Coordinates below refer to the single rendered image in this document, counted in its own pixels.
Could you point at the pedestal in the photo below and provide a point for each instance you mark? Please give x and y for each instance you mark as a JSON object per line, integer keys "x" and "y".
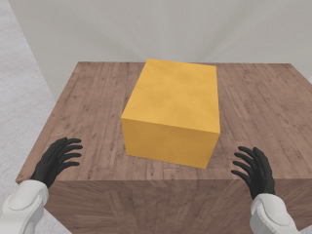
{"x": 262, "y": 105}

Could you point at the left robot forearm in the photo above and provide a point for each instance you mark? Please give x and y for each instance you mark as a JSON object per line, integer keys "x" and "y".
{"x": 22, "y": 210}

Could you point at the right robot forearm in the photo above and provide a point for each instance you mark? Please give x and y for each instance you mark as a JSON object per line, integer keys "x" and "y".
{"x": 270, "y": 216}

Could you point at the robot left hand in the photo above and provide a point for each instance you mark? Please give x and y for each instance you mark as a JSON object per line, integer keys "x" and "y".
{"x": 51, "y": 163}

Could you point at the robot right hand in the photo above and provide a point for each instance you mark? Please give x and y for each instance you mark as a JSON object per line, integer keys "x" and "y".
{"x": 259, "y": 178}

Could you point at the carton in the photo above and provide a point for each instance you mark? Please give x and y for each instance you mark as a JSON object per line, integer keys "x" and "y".
{"x": 172, "y": 114}

